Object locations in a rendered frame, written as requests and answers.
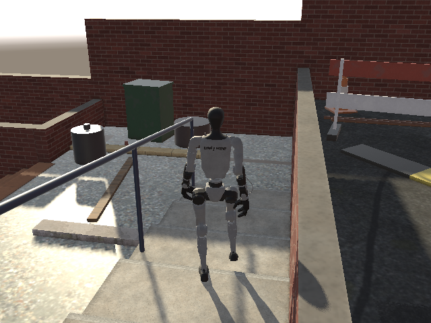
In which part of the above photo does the robot left hand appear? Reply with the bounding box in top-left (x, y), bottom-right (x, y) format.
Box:
top-left (181, 186), bottom-right (195, 200)

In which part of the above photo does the left robot thigh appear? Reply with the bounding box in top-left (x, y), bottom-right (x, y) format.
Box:
top-left (192, 188), bottom-right (207, 237)

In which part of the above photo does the right robot upper arm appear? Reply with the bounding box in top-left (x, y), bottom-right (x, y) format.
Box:
top-left (230, 136), bottom-right (243, 176)

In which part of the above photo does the left robot forearm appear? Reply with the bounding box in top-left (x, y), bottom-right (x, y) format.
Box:
top-left (182, 163), bottom-right (193, 188)

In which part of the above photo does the left robot upper arm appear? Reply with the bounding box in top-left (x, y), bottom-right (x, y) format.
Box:
top-left (185, 136), bottom-right (202, 172)

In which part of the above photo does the robot right hand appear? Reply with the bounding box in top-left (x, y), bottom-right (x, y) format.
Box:
top-left (233, 198), bottom-right (249, 217)

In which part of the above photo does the right robot forearm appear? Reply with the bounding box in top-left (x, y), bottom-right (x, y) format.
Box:
top-left (236, 166), bottom-right (248, 201)

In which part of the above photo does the humanoid robot torso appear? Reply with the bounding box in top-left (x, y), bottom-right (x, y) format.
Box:
top-left (200, 133), bottom-right (231, 202)

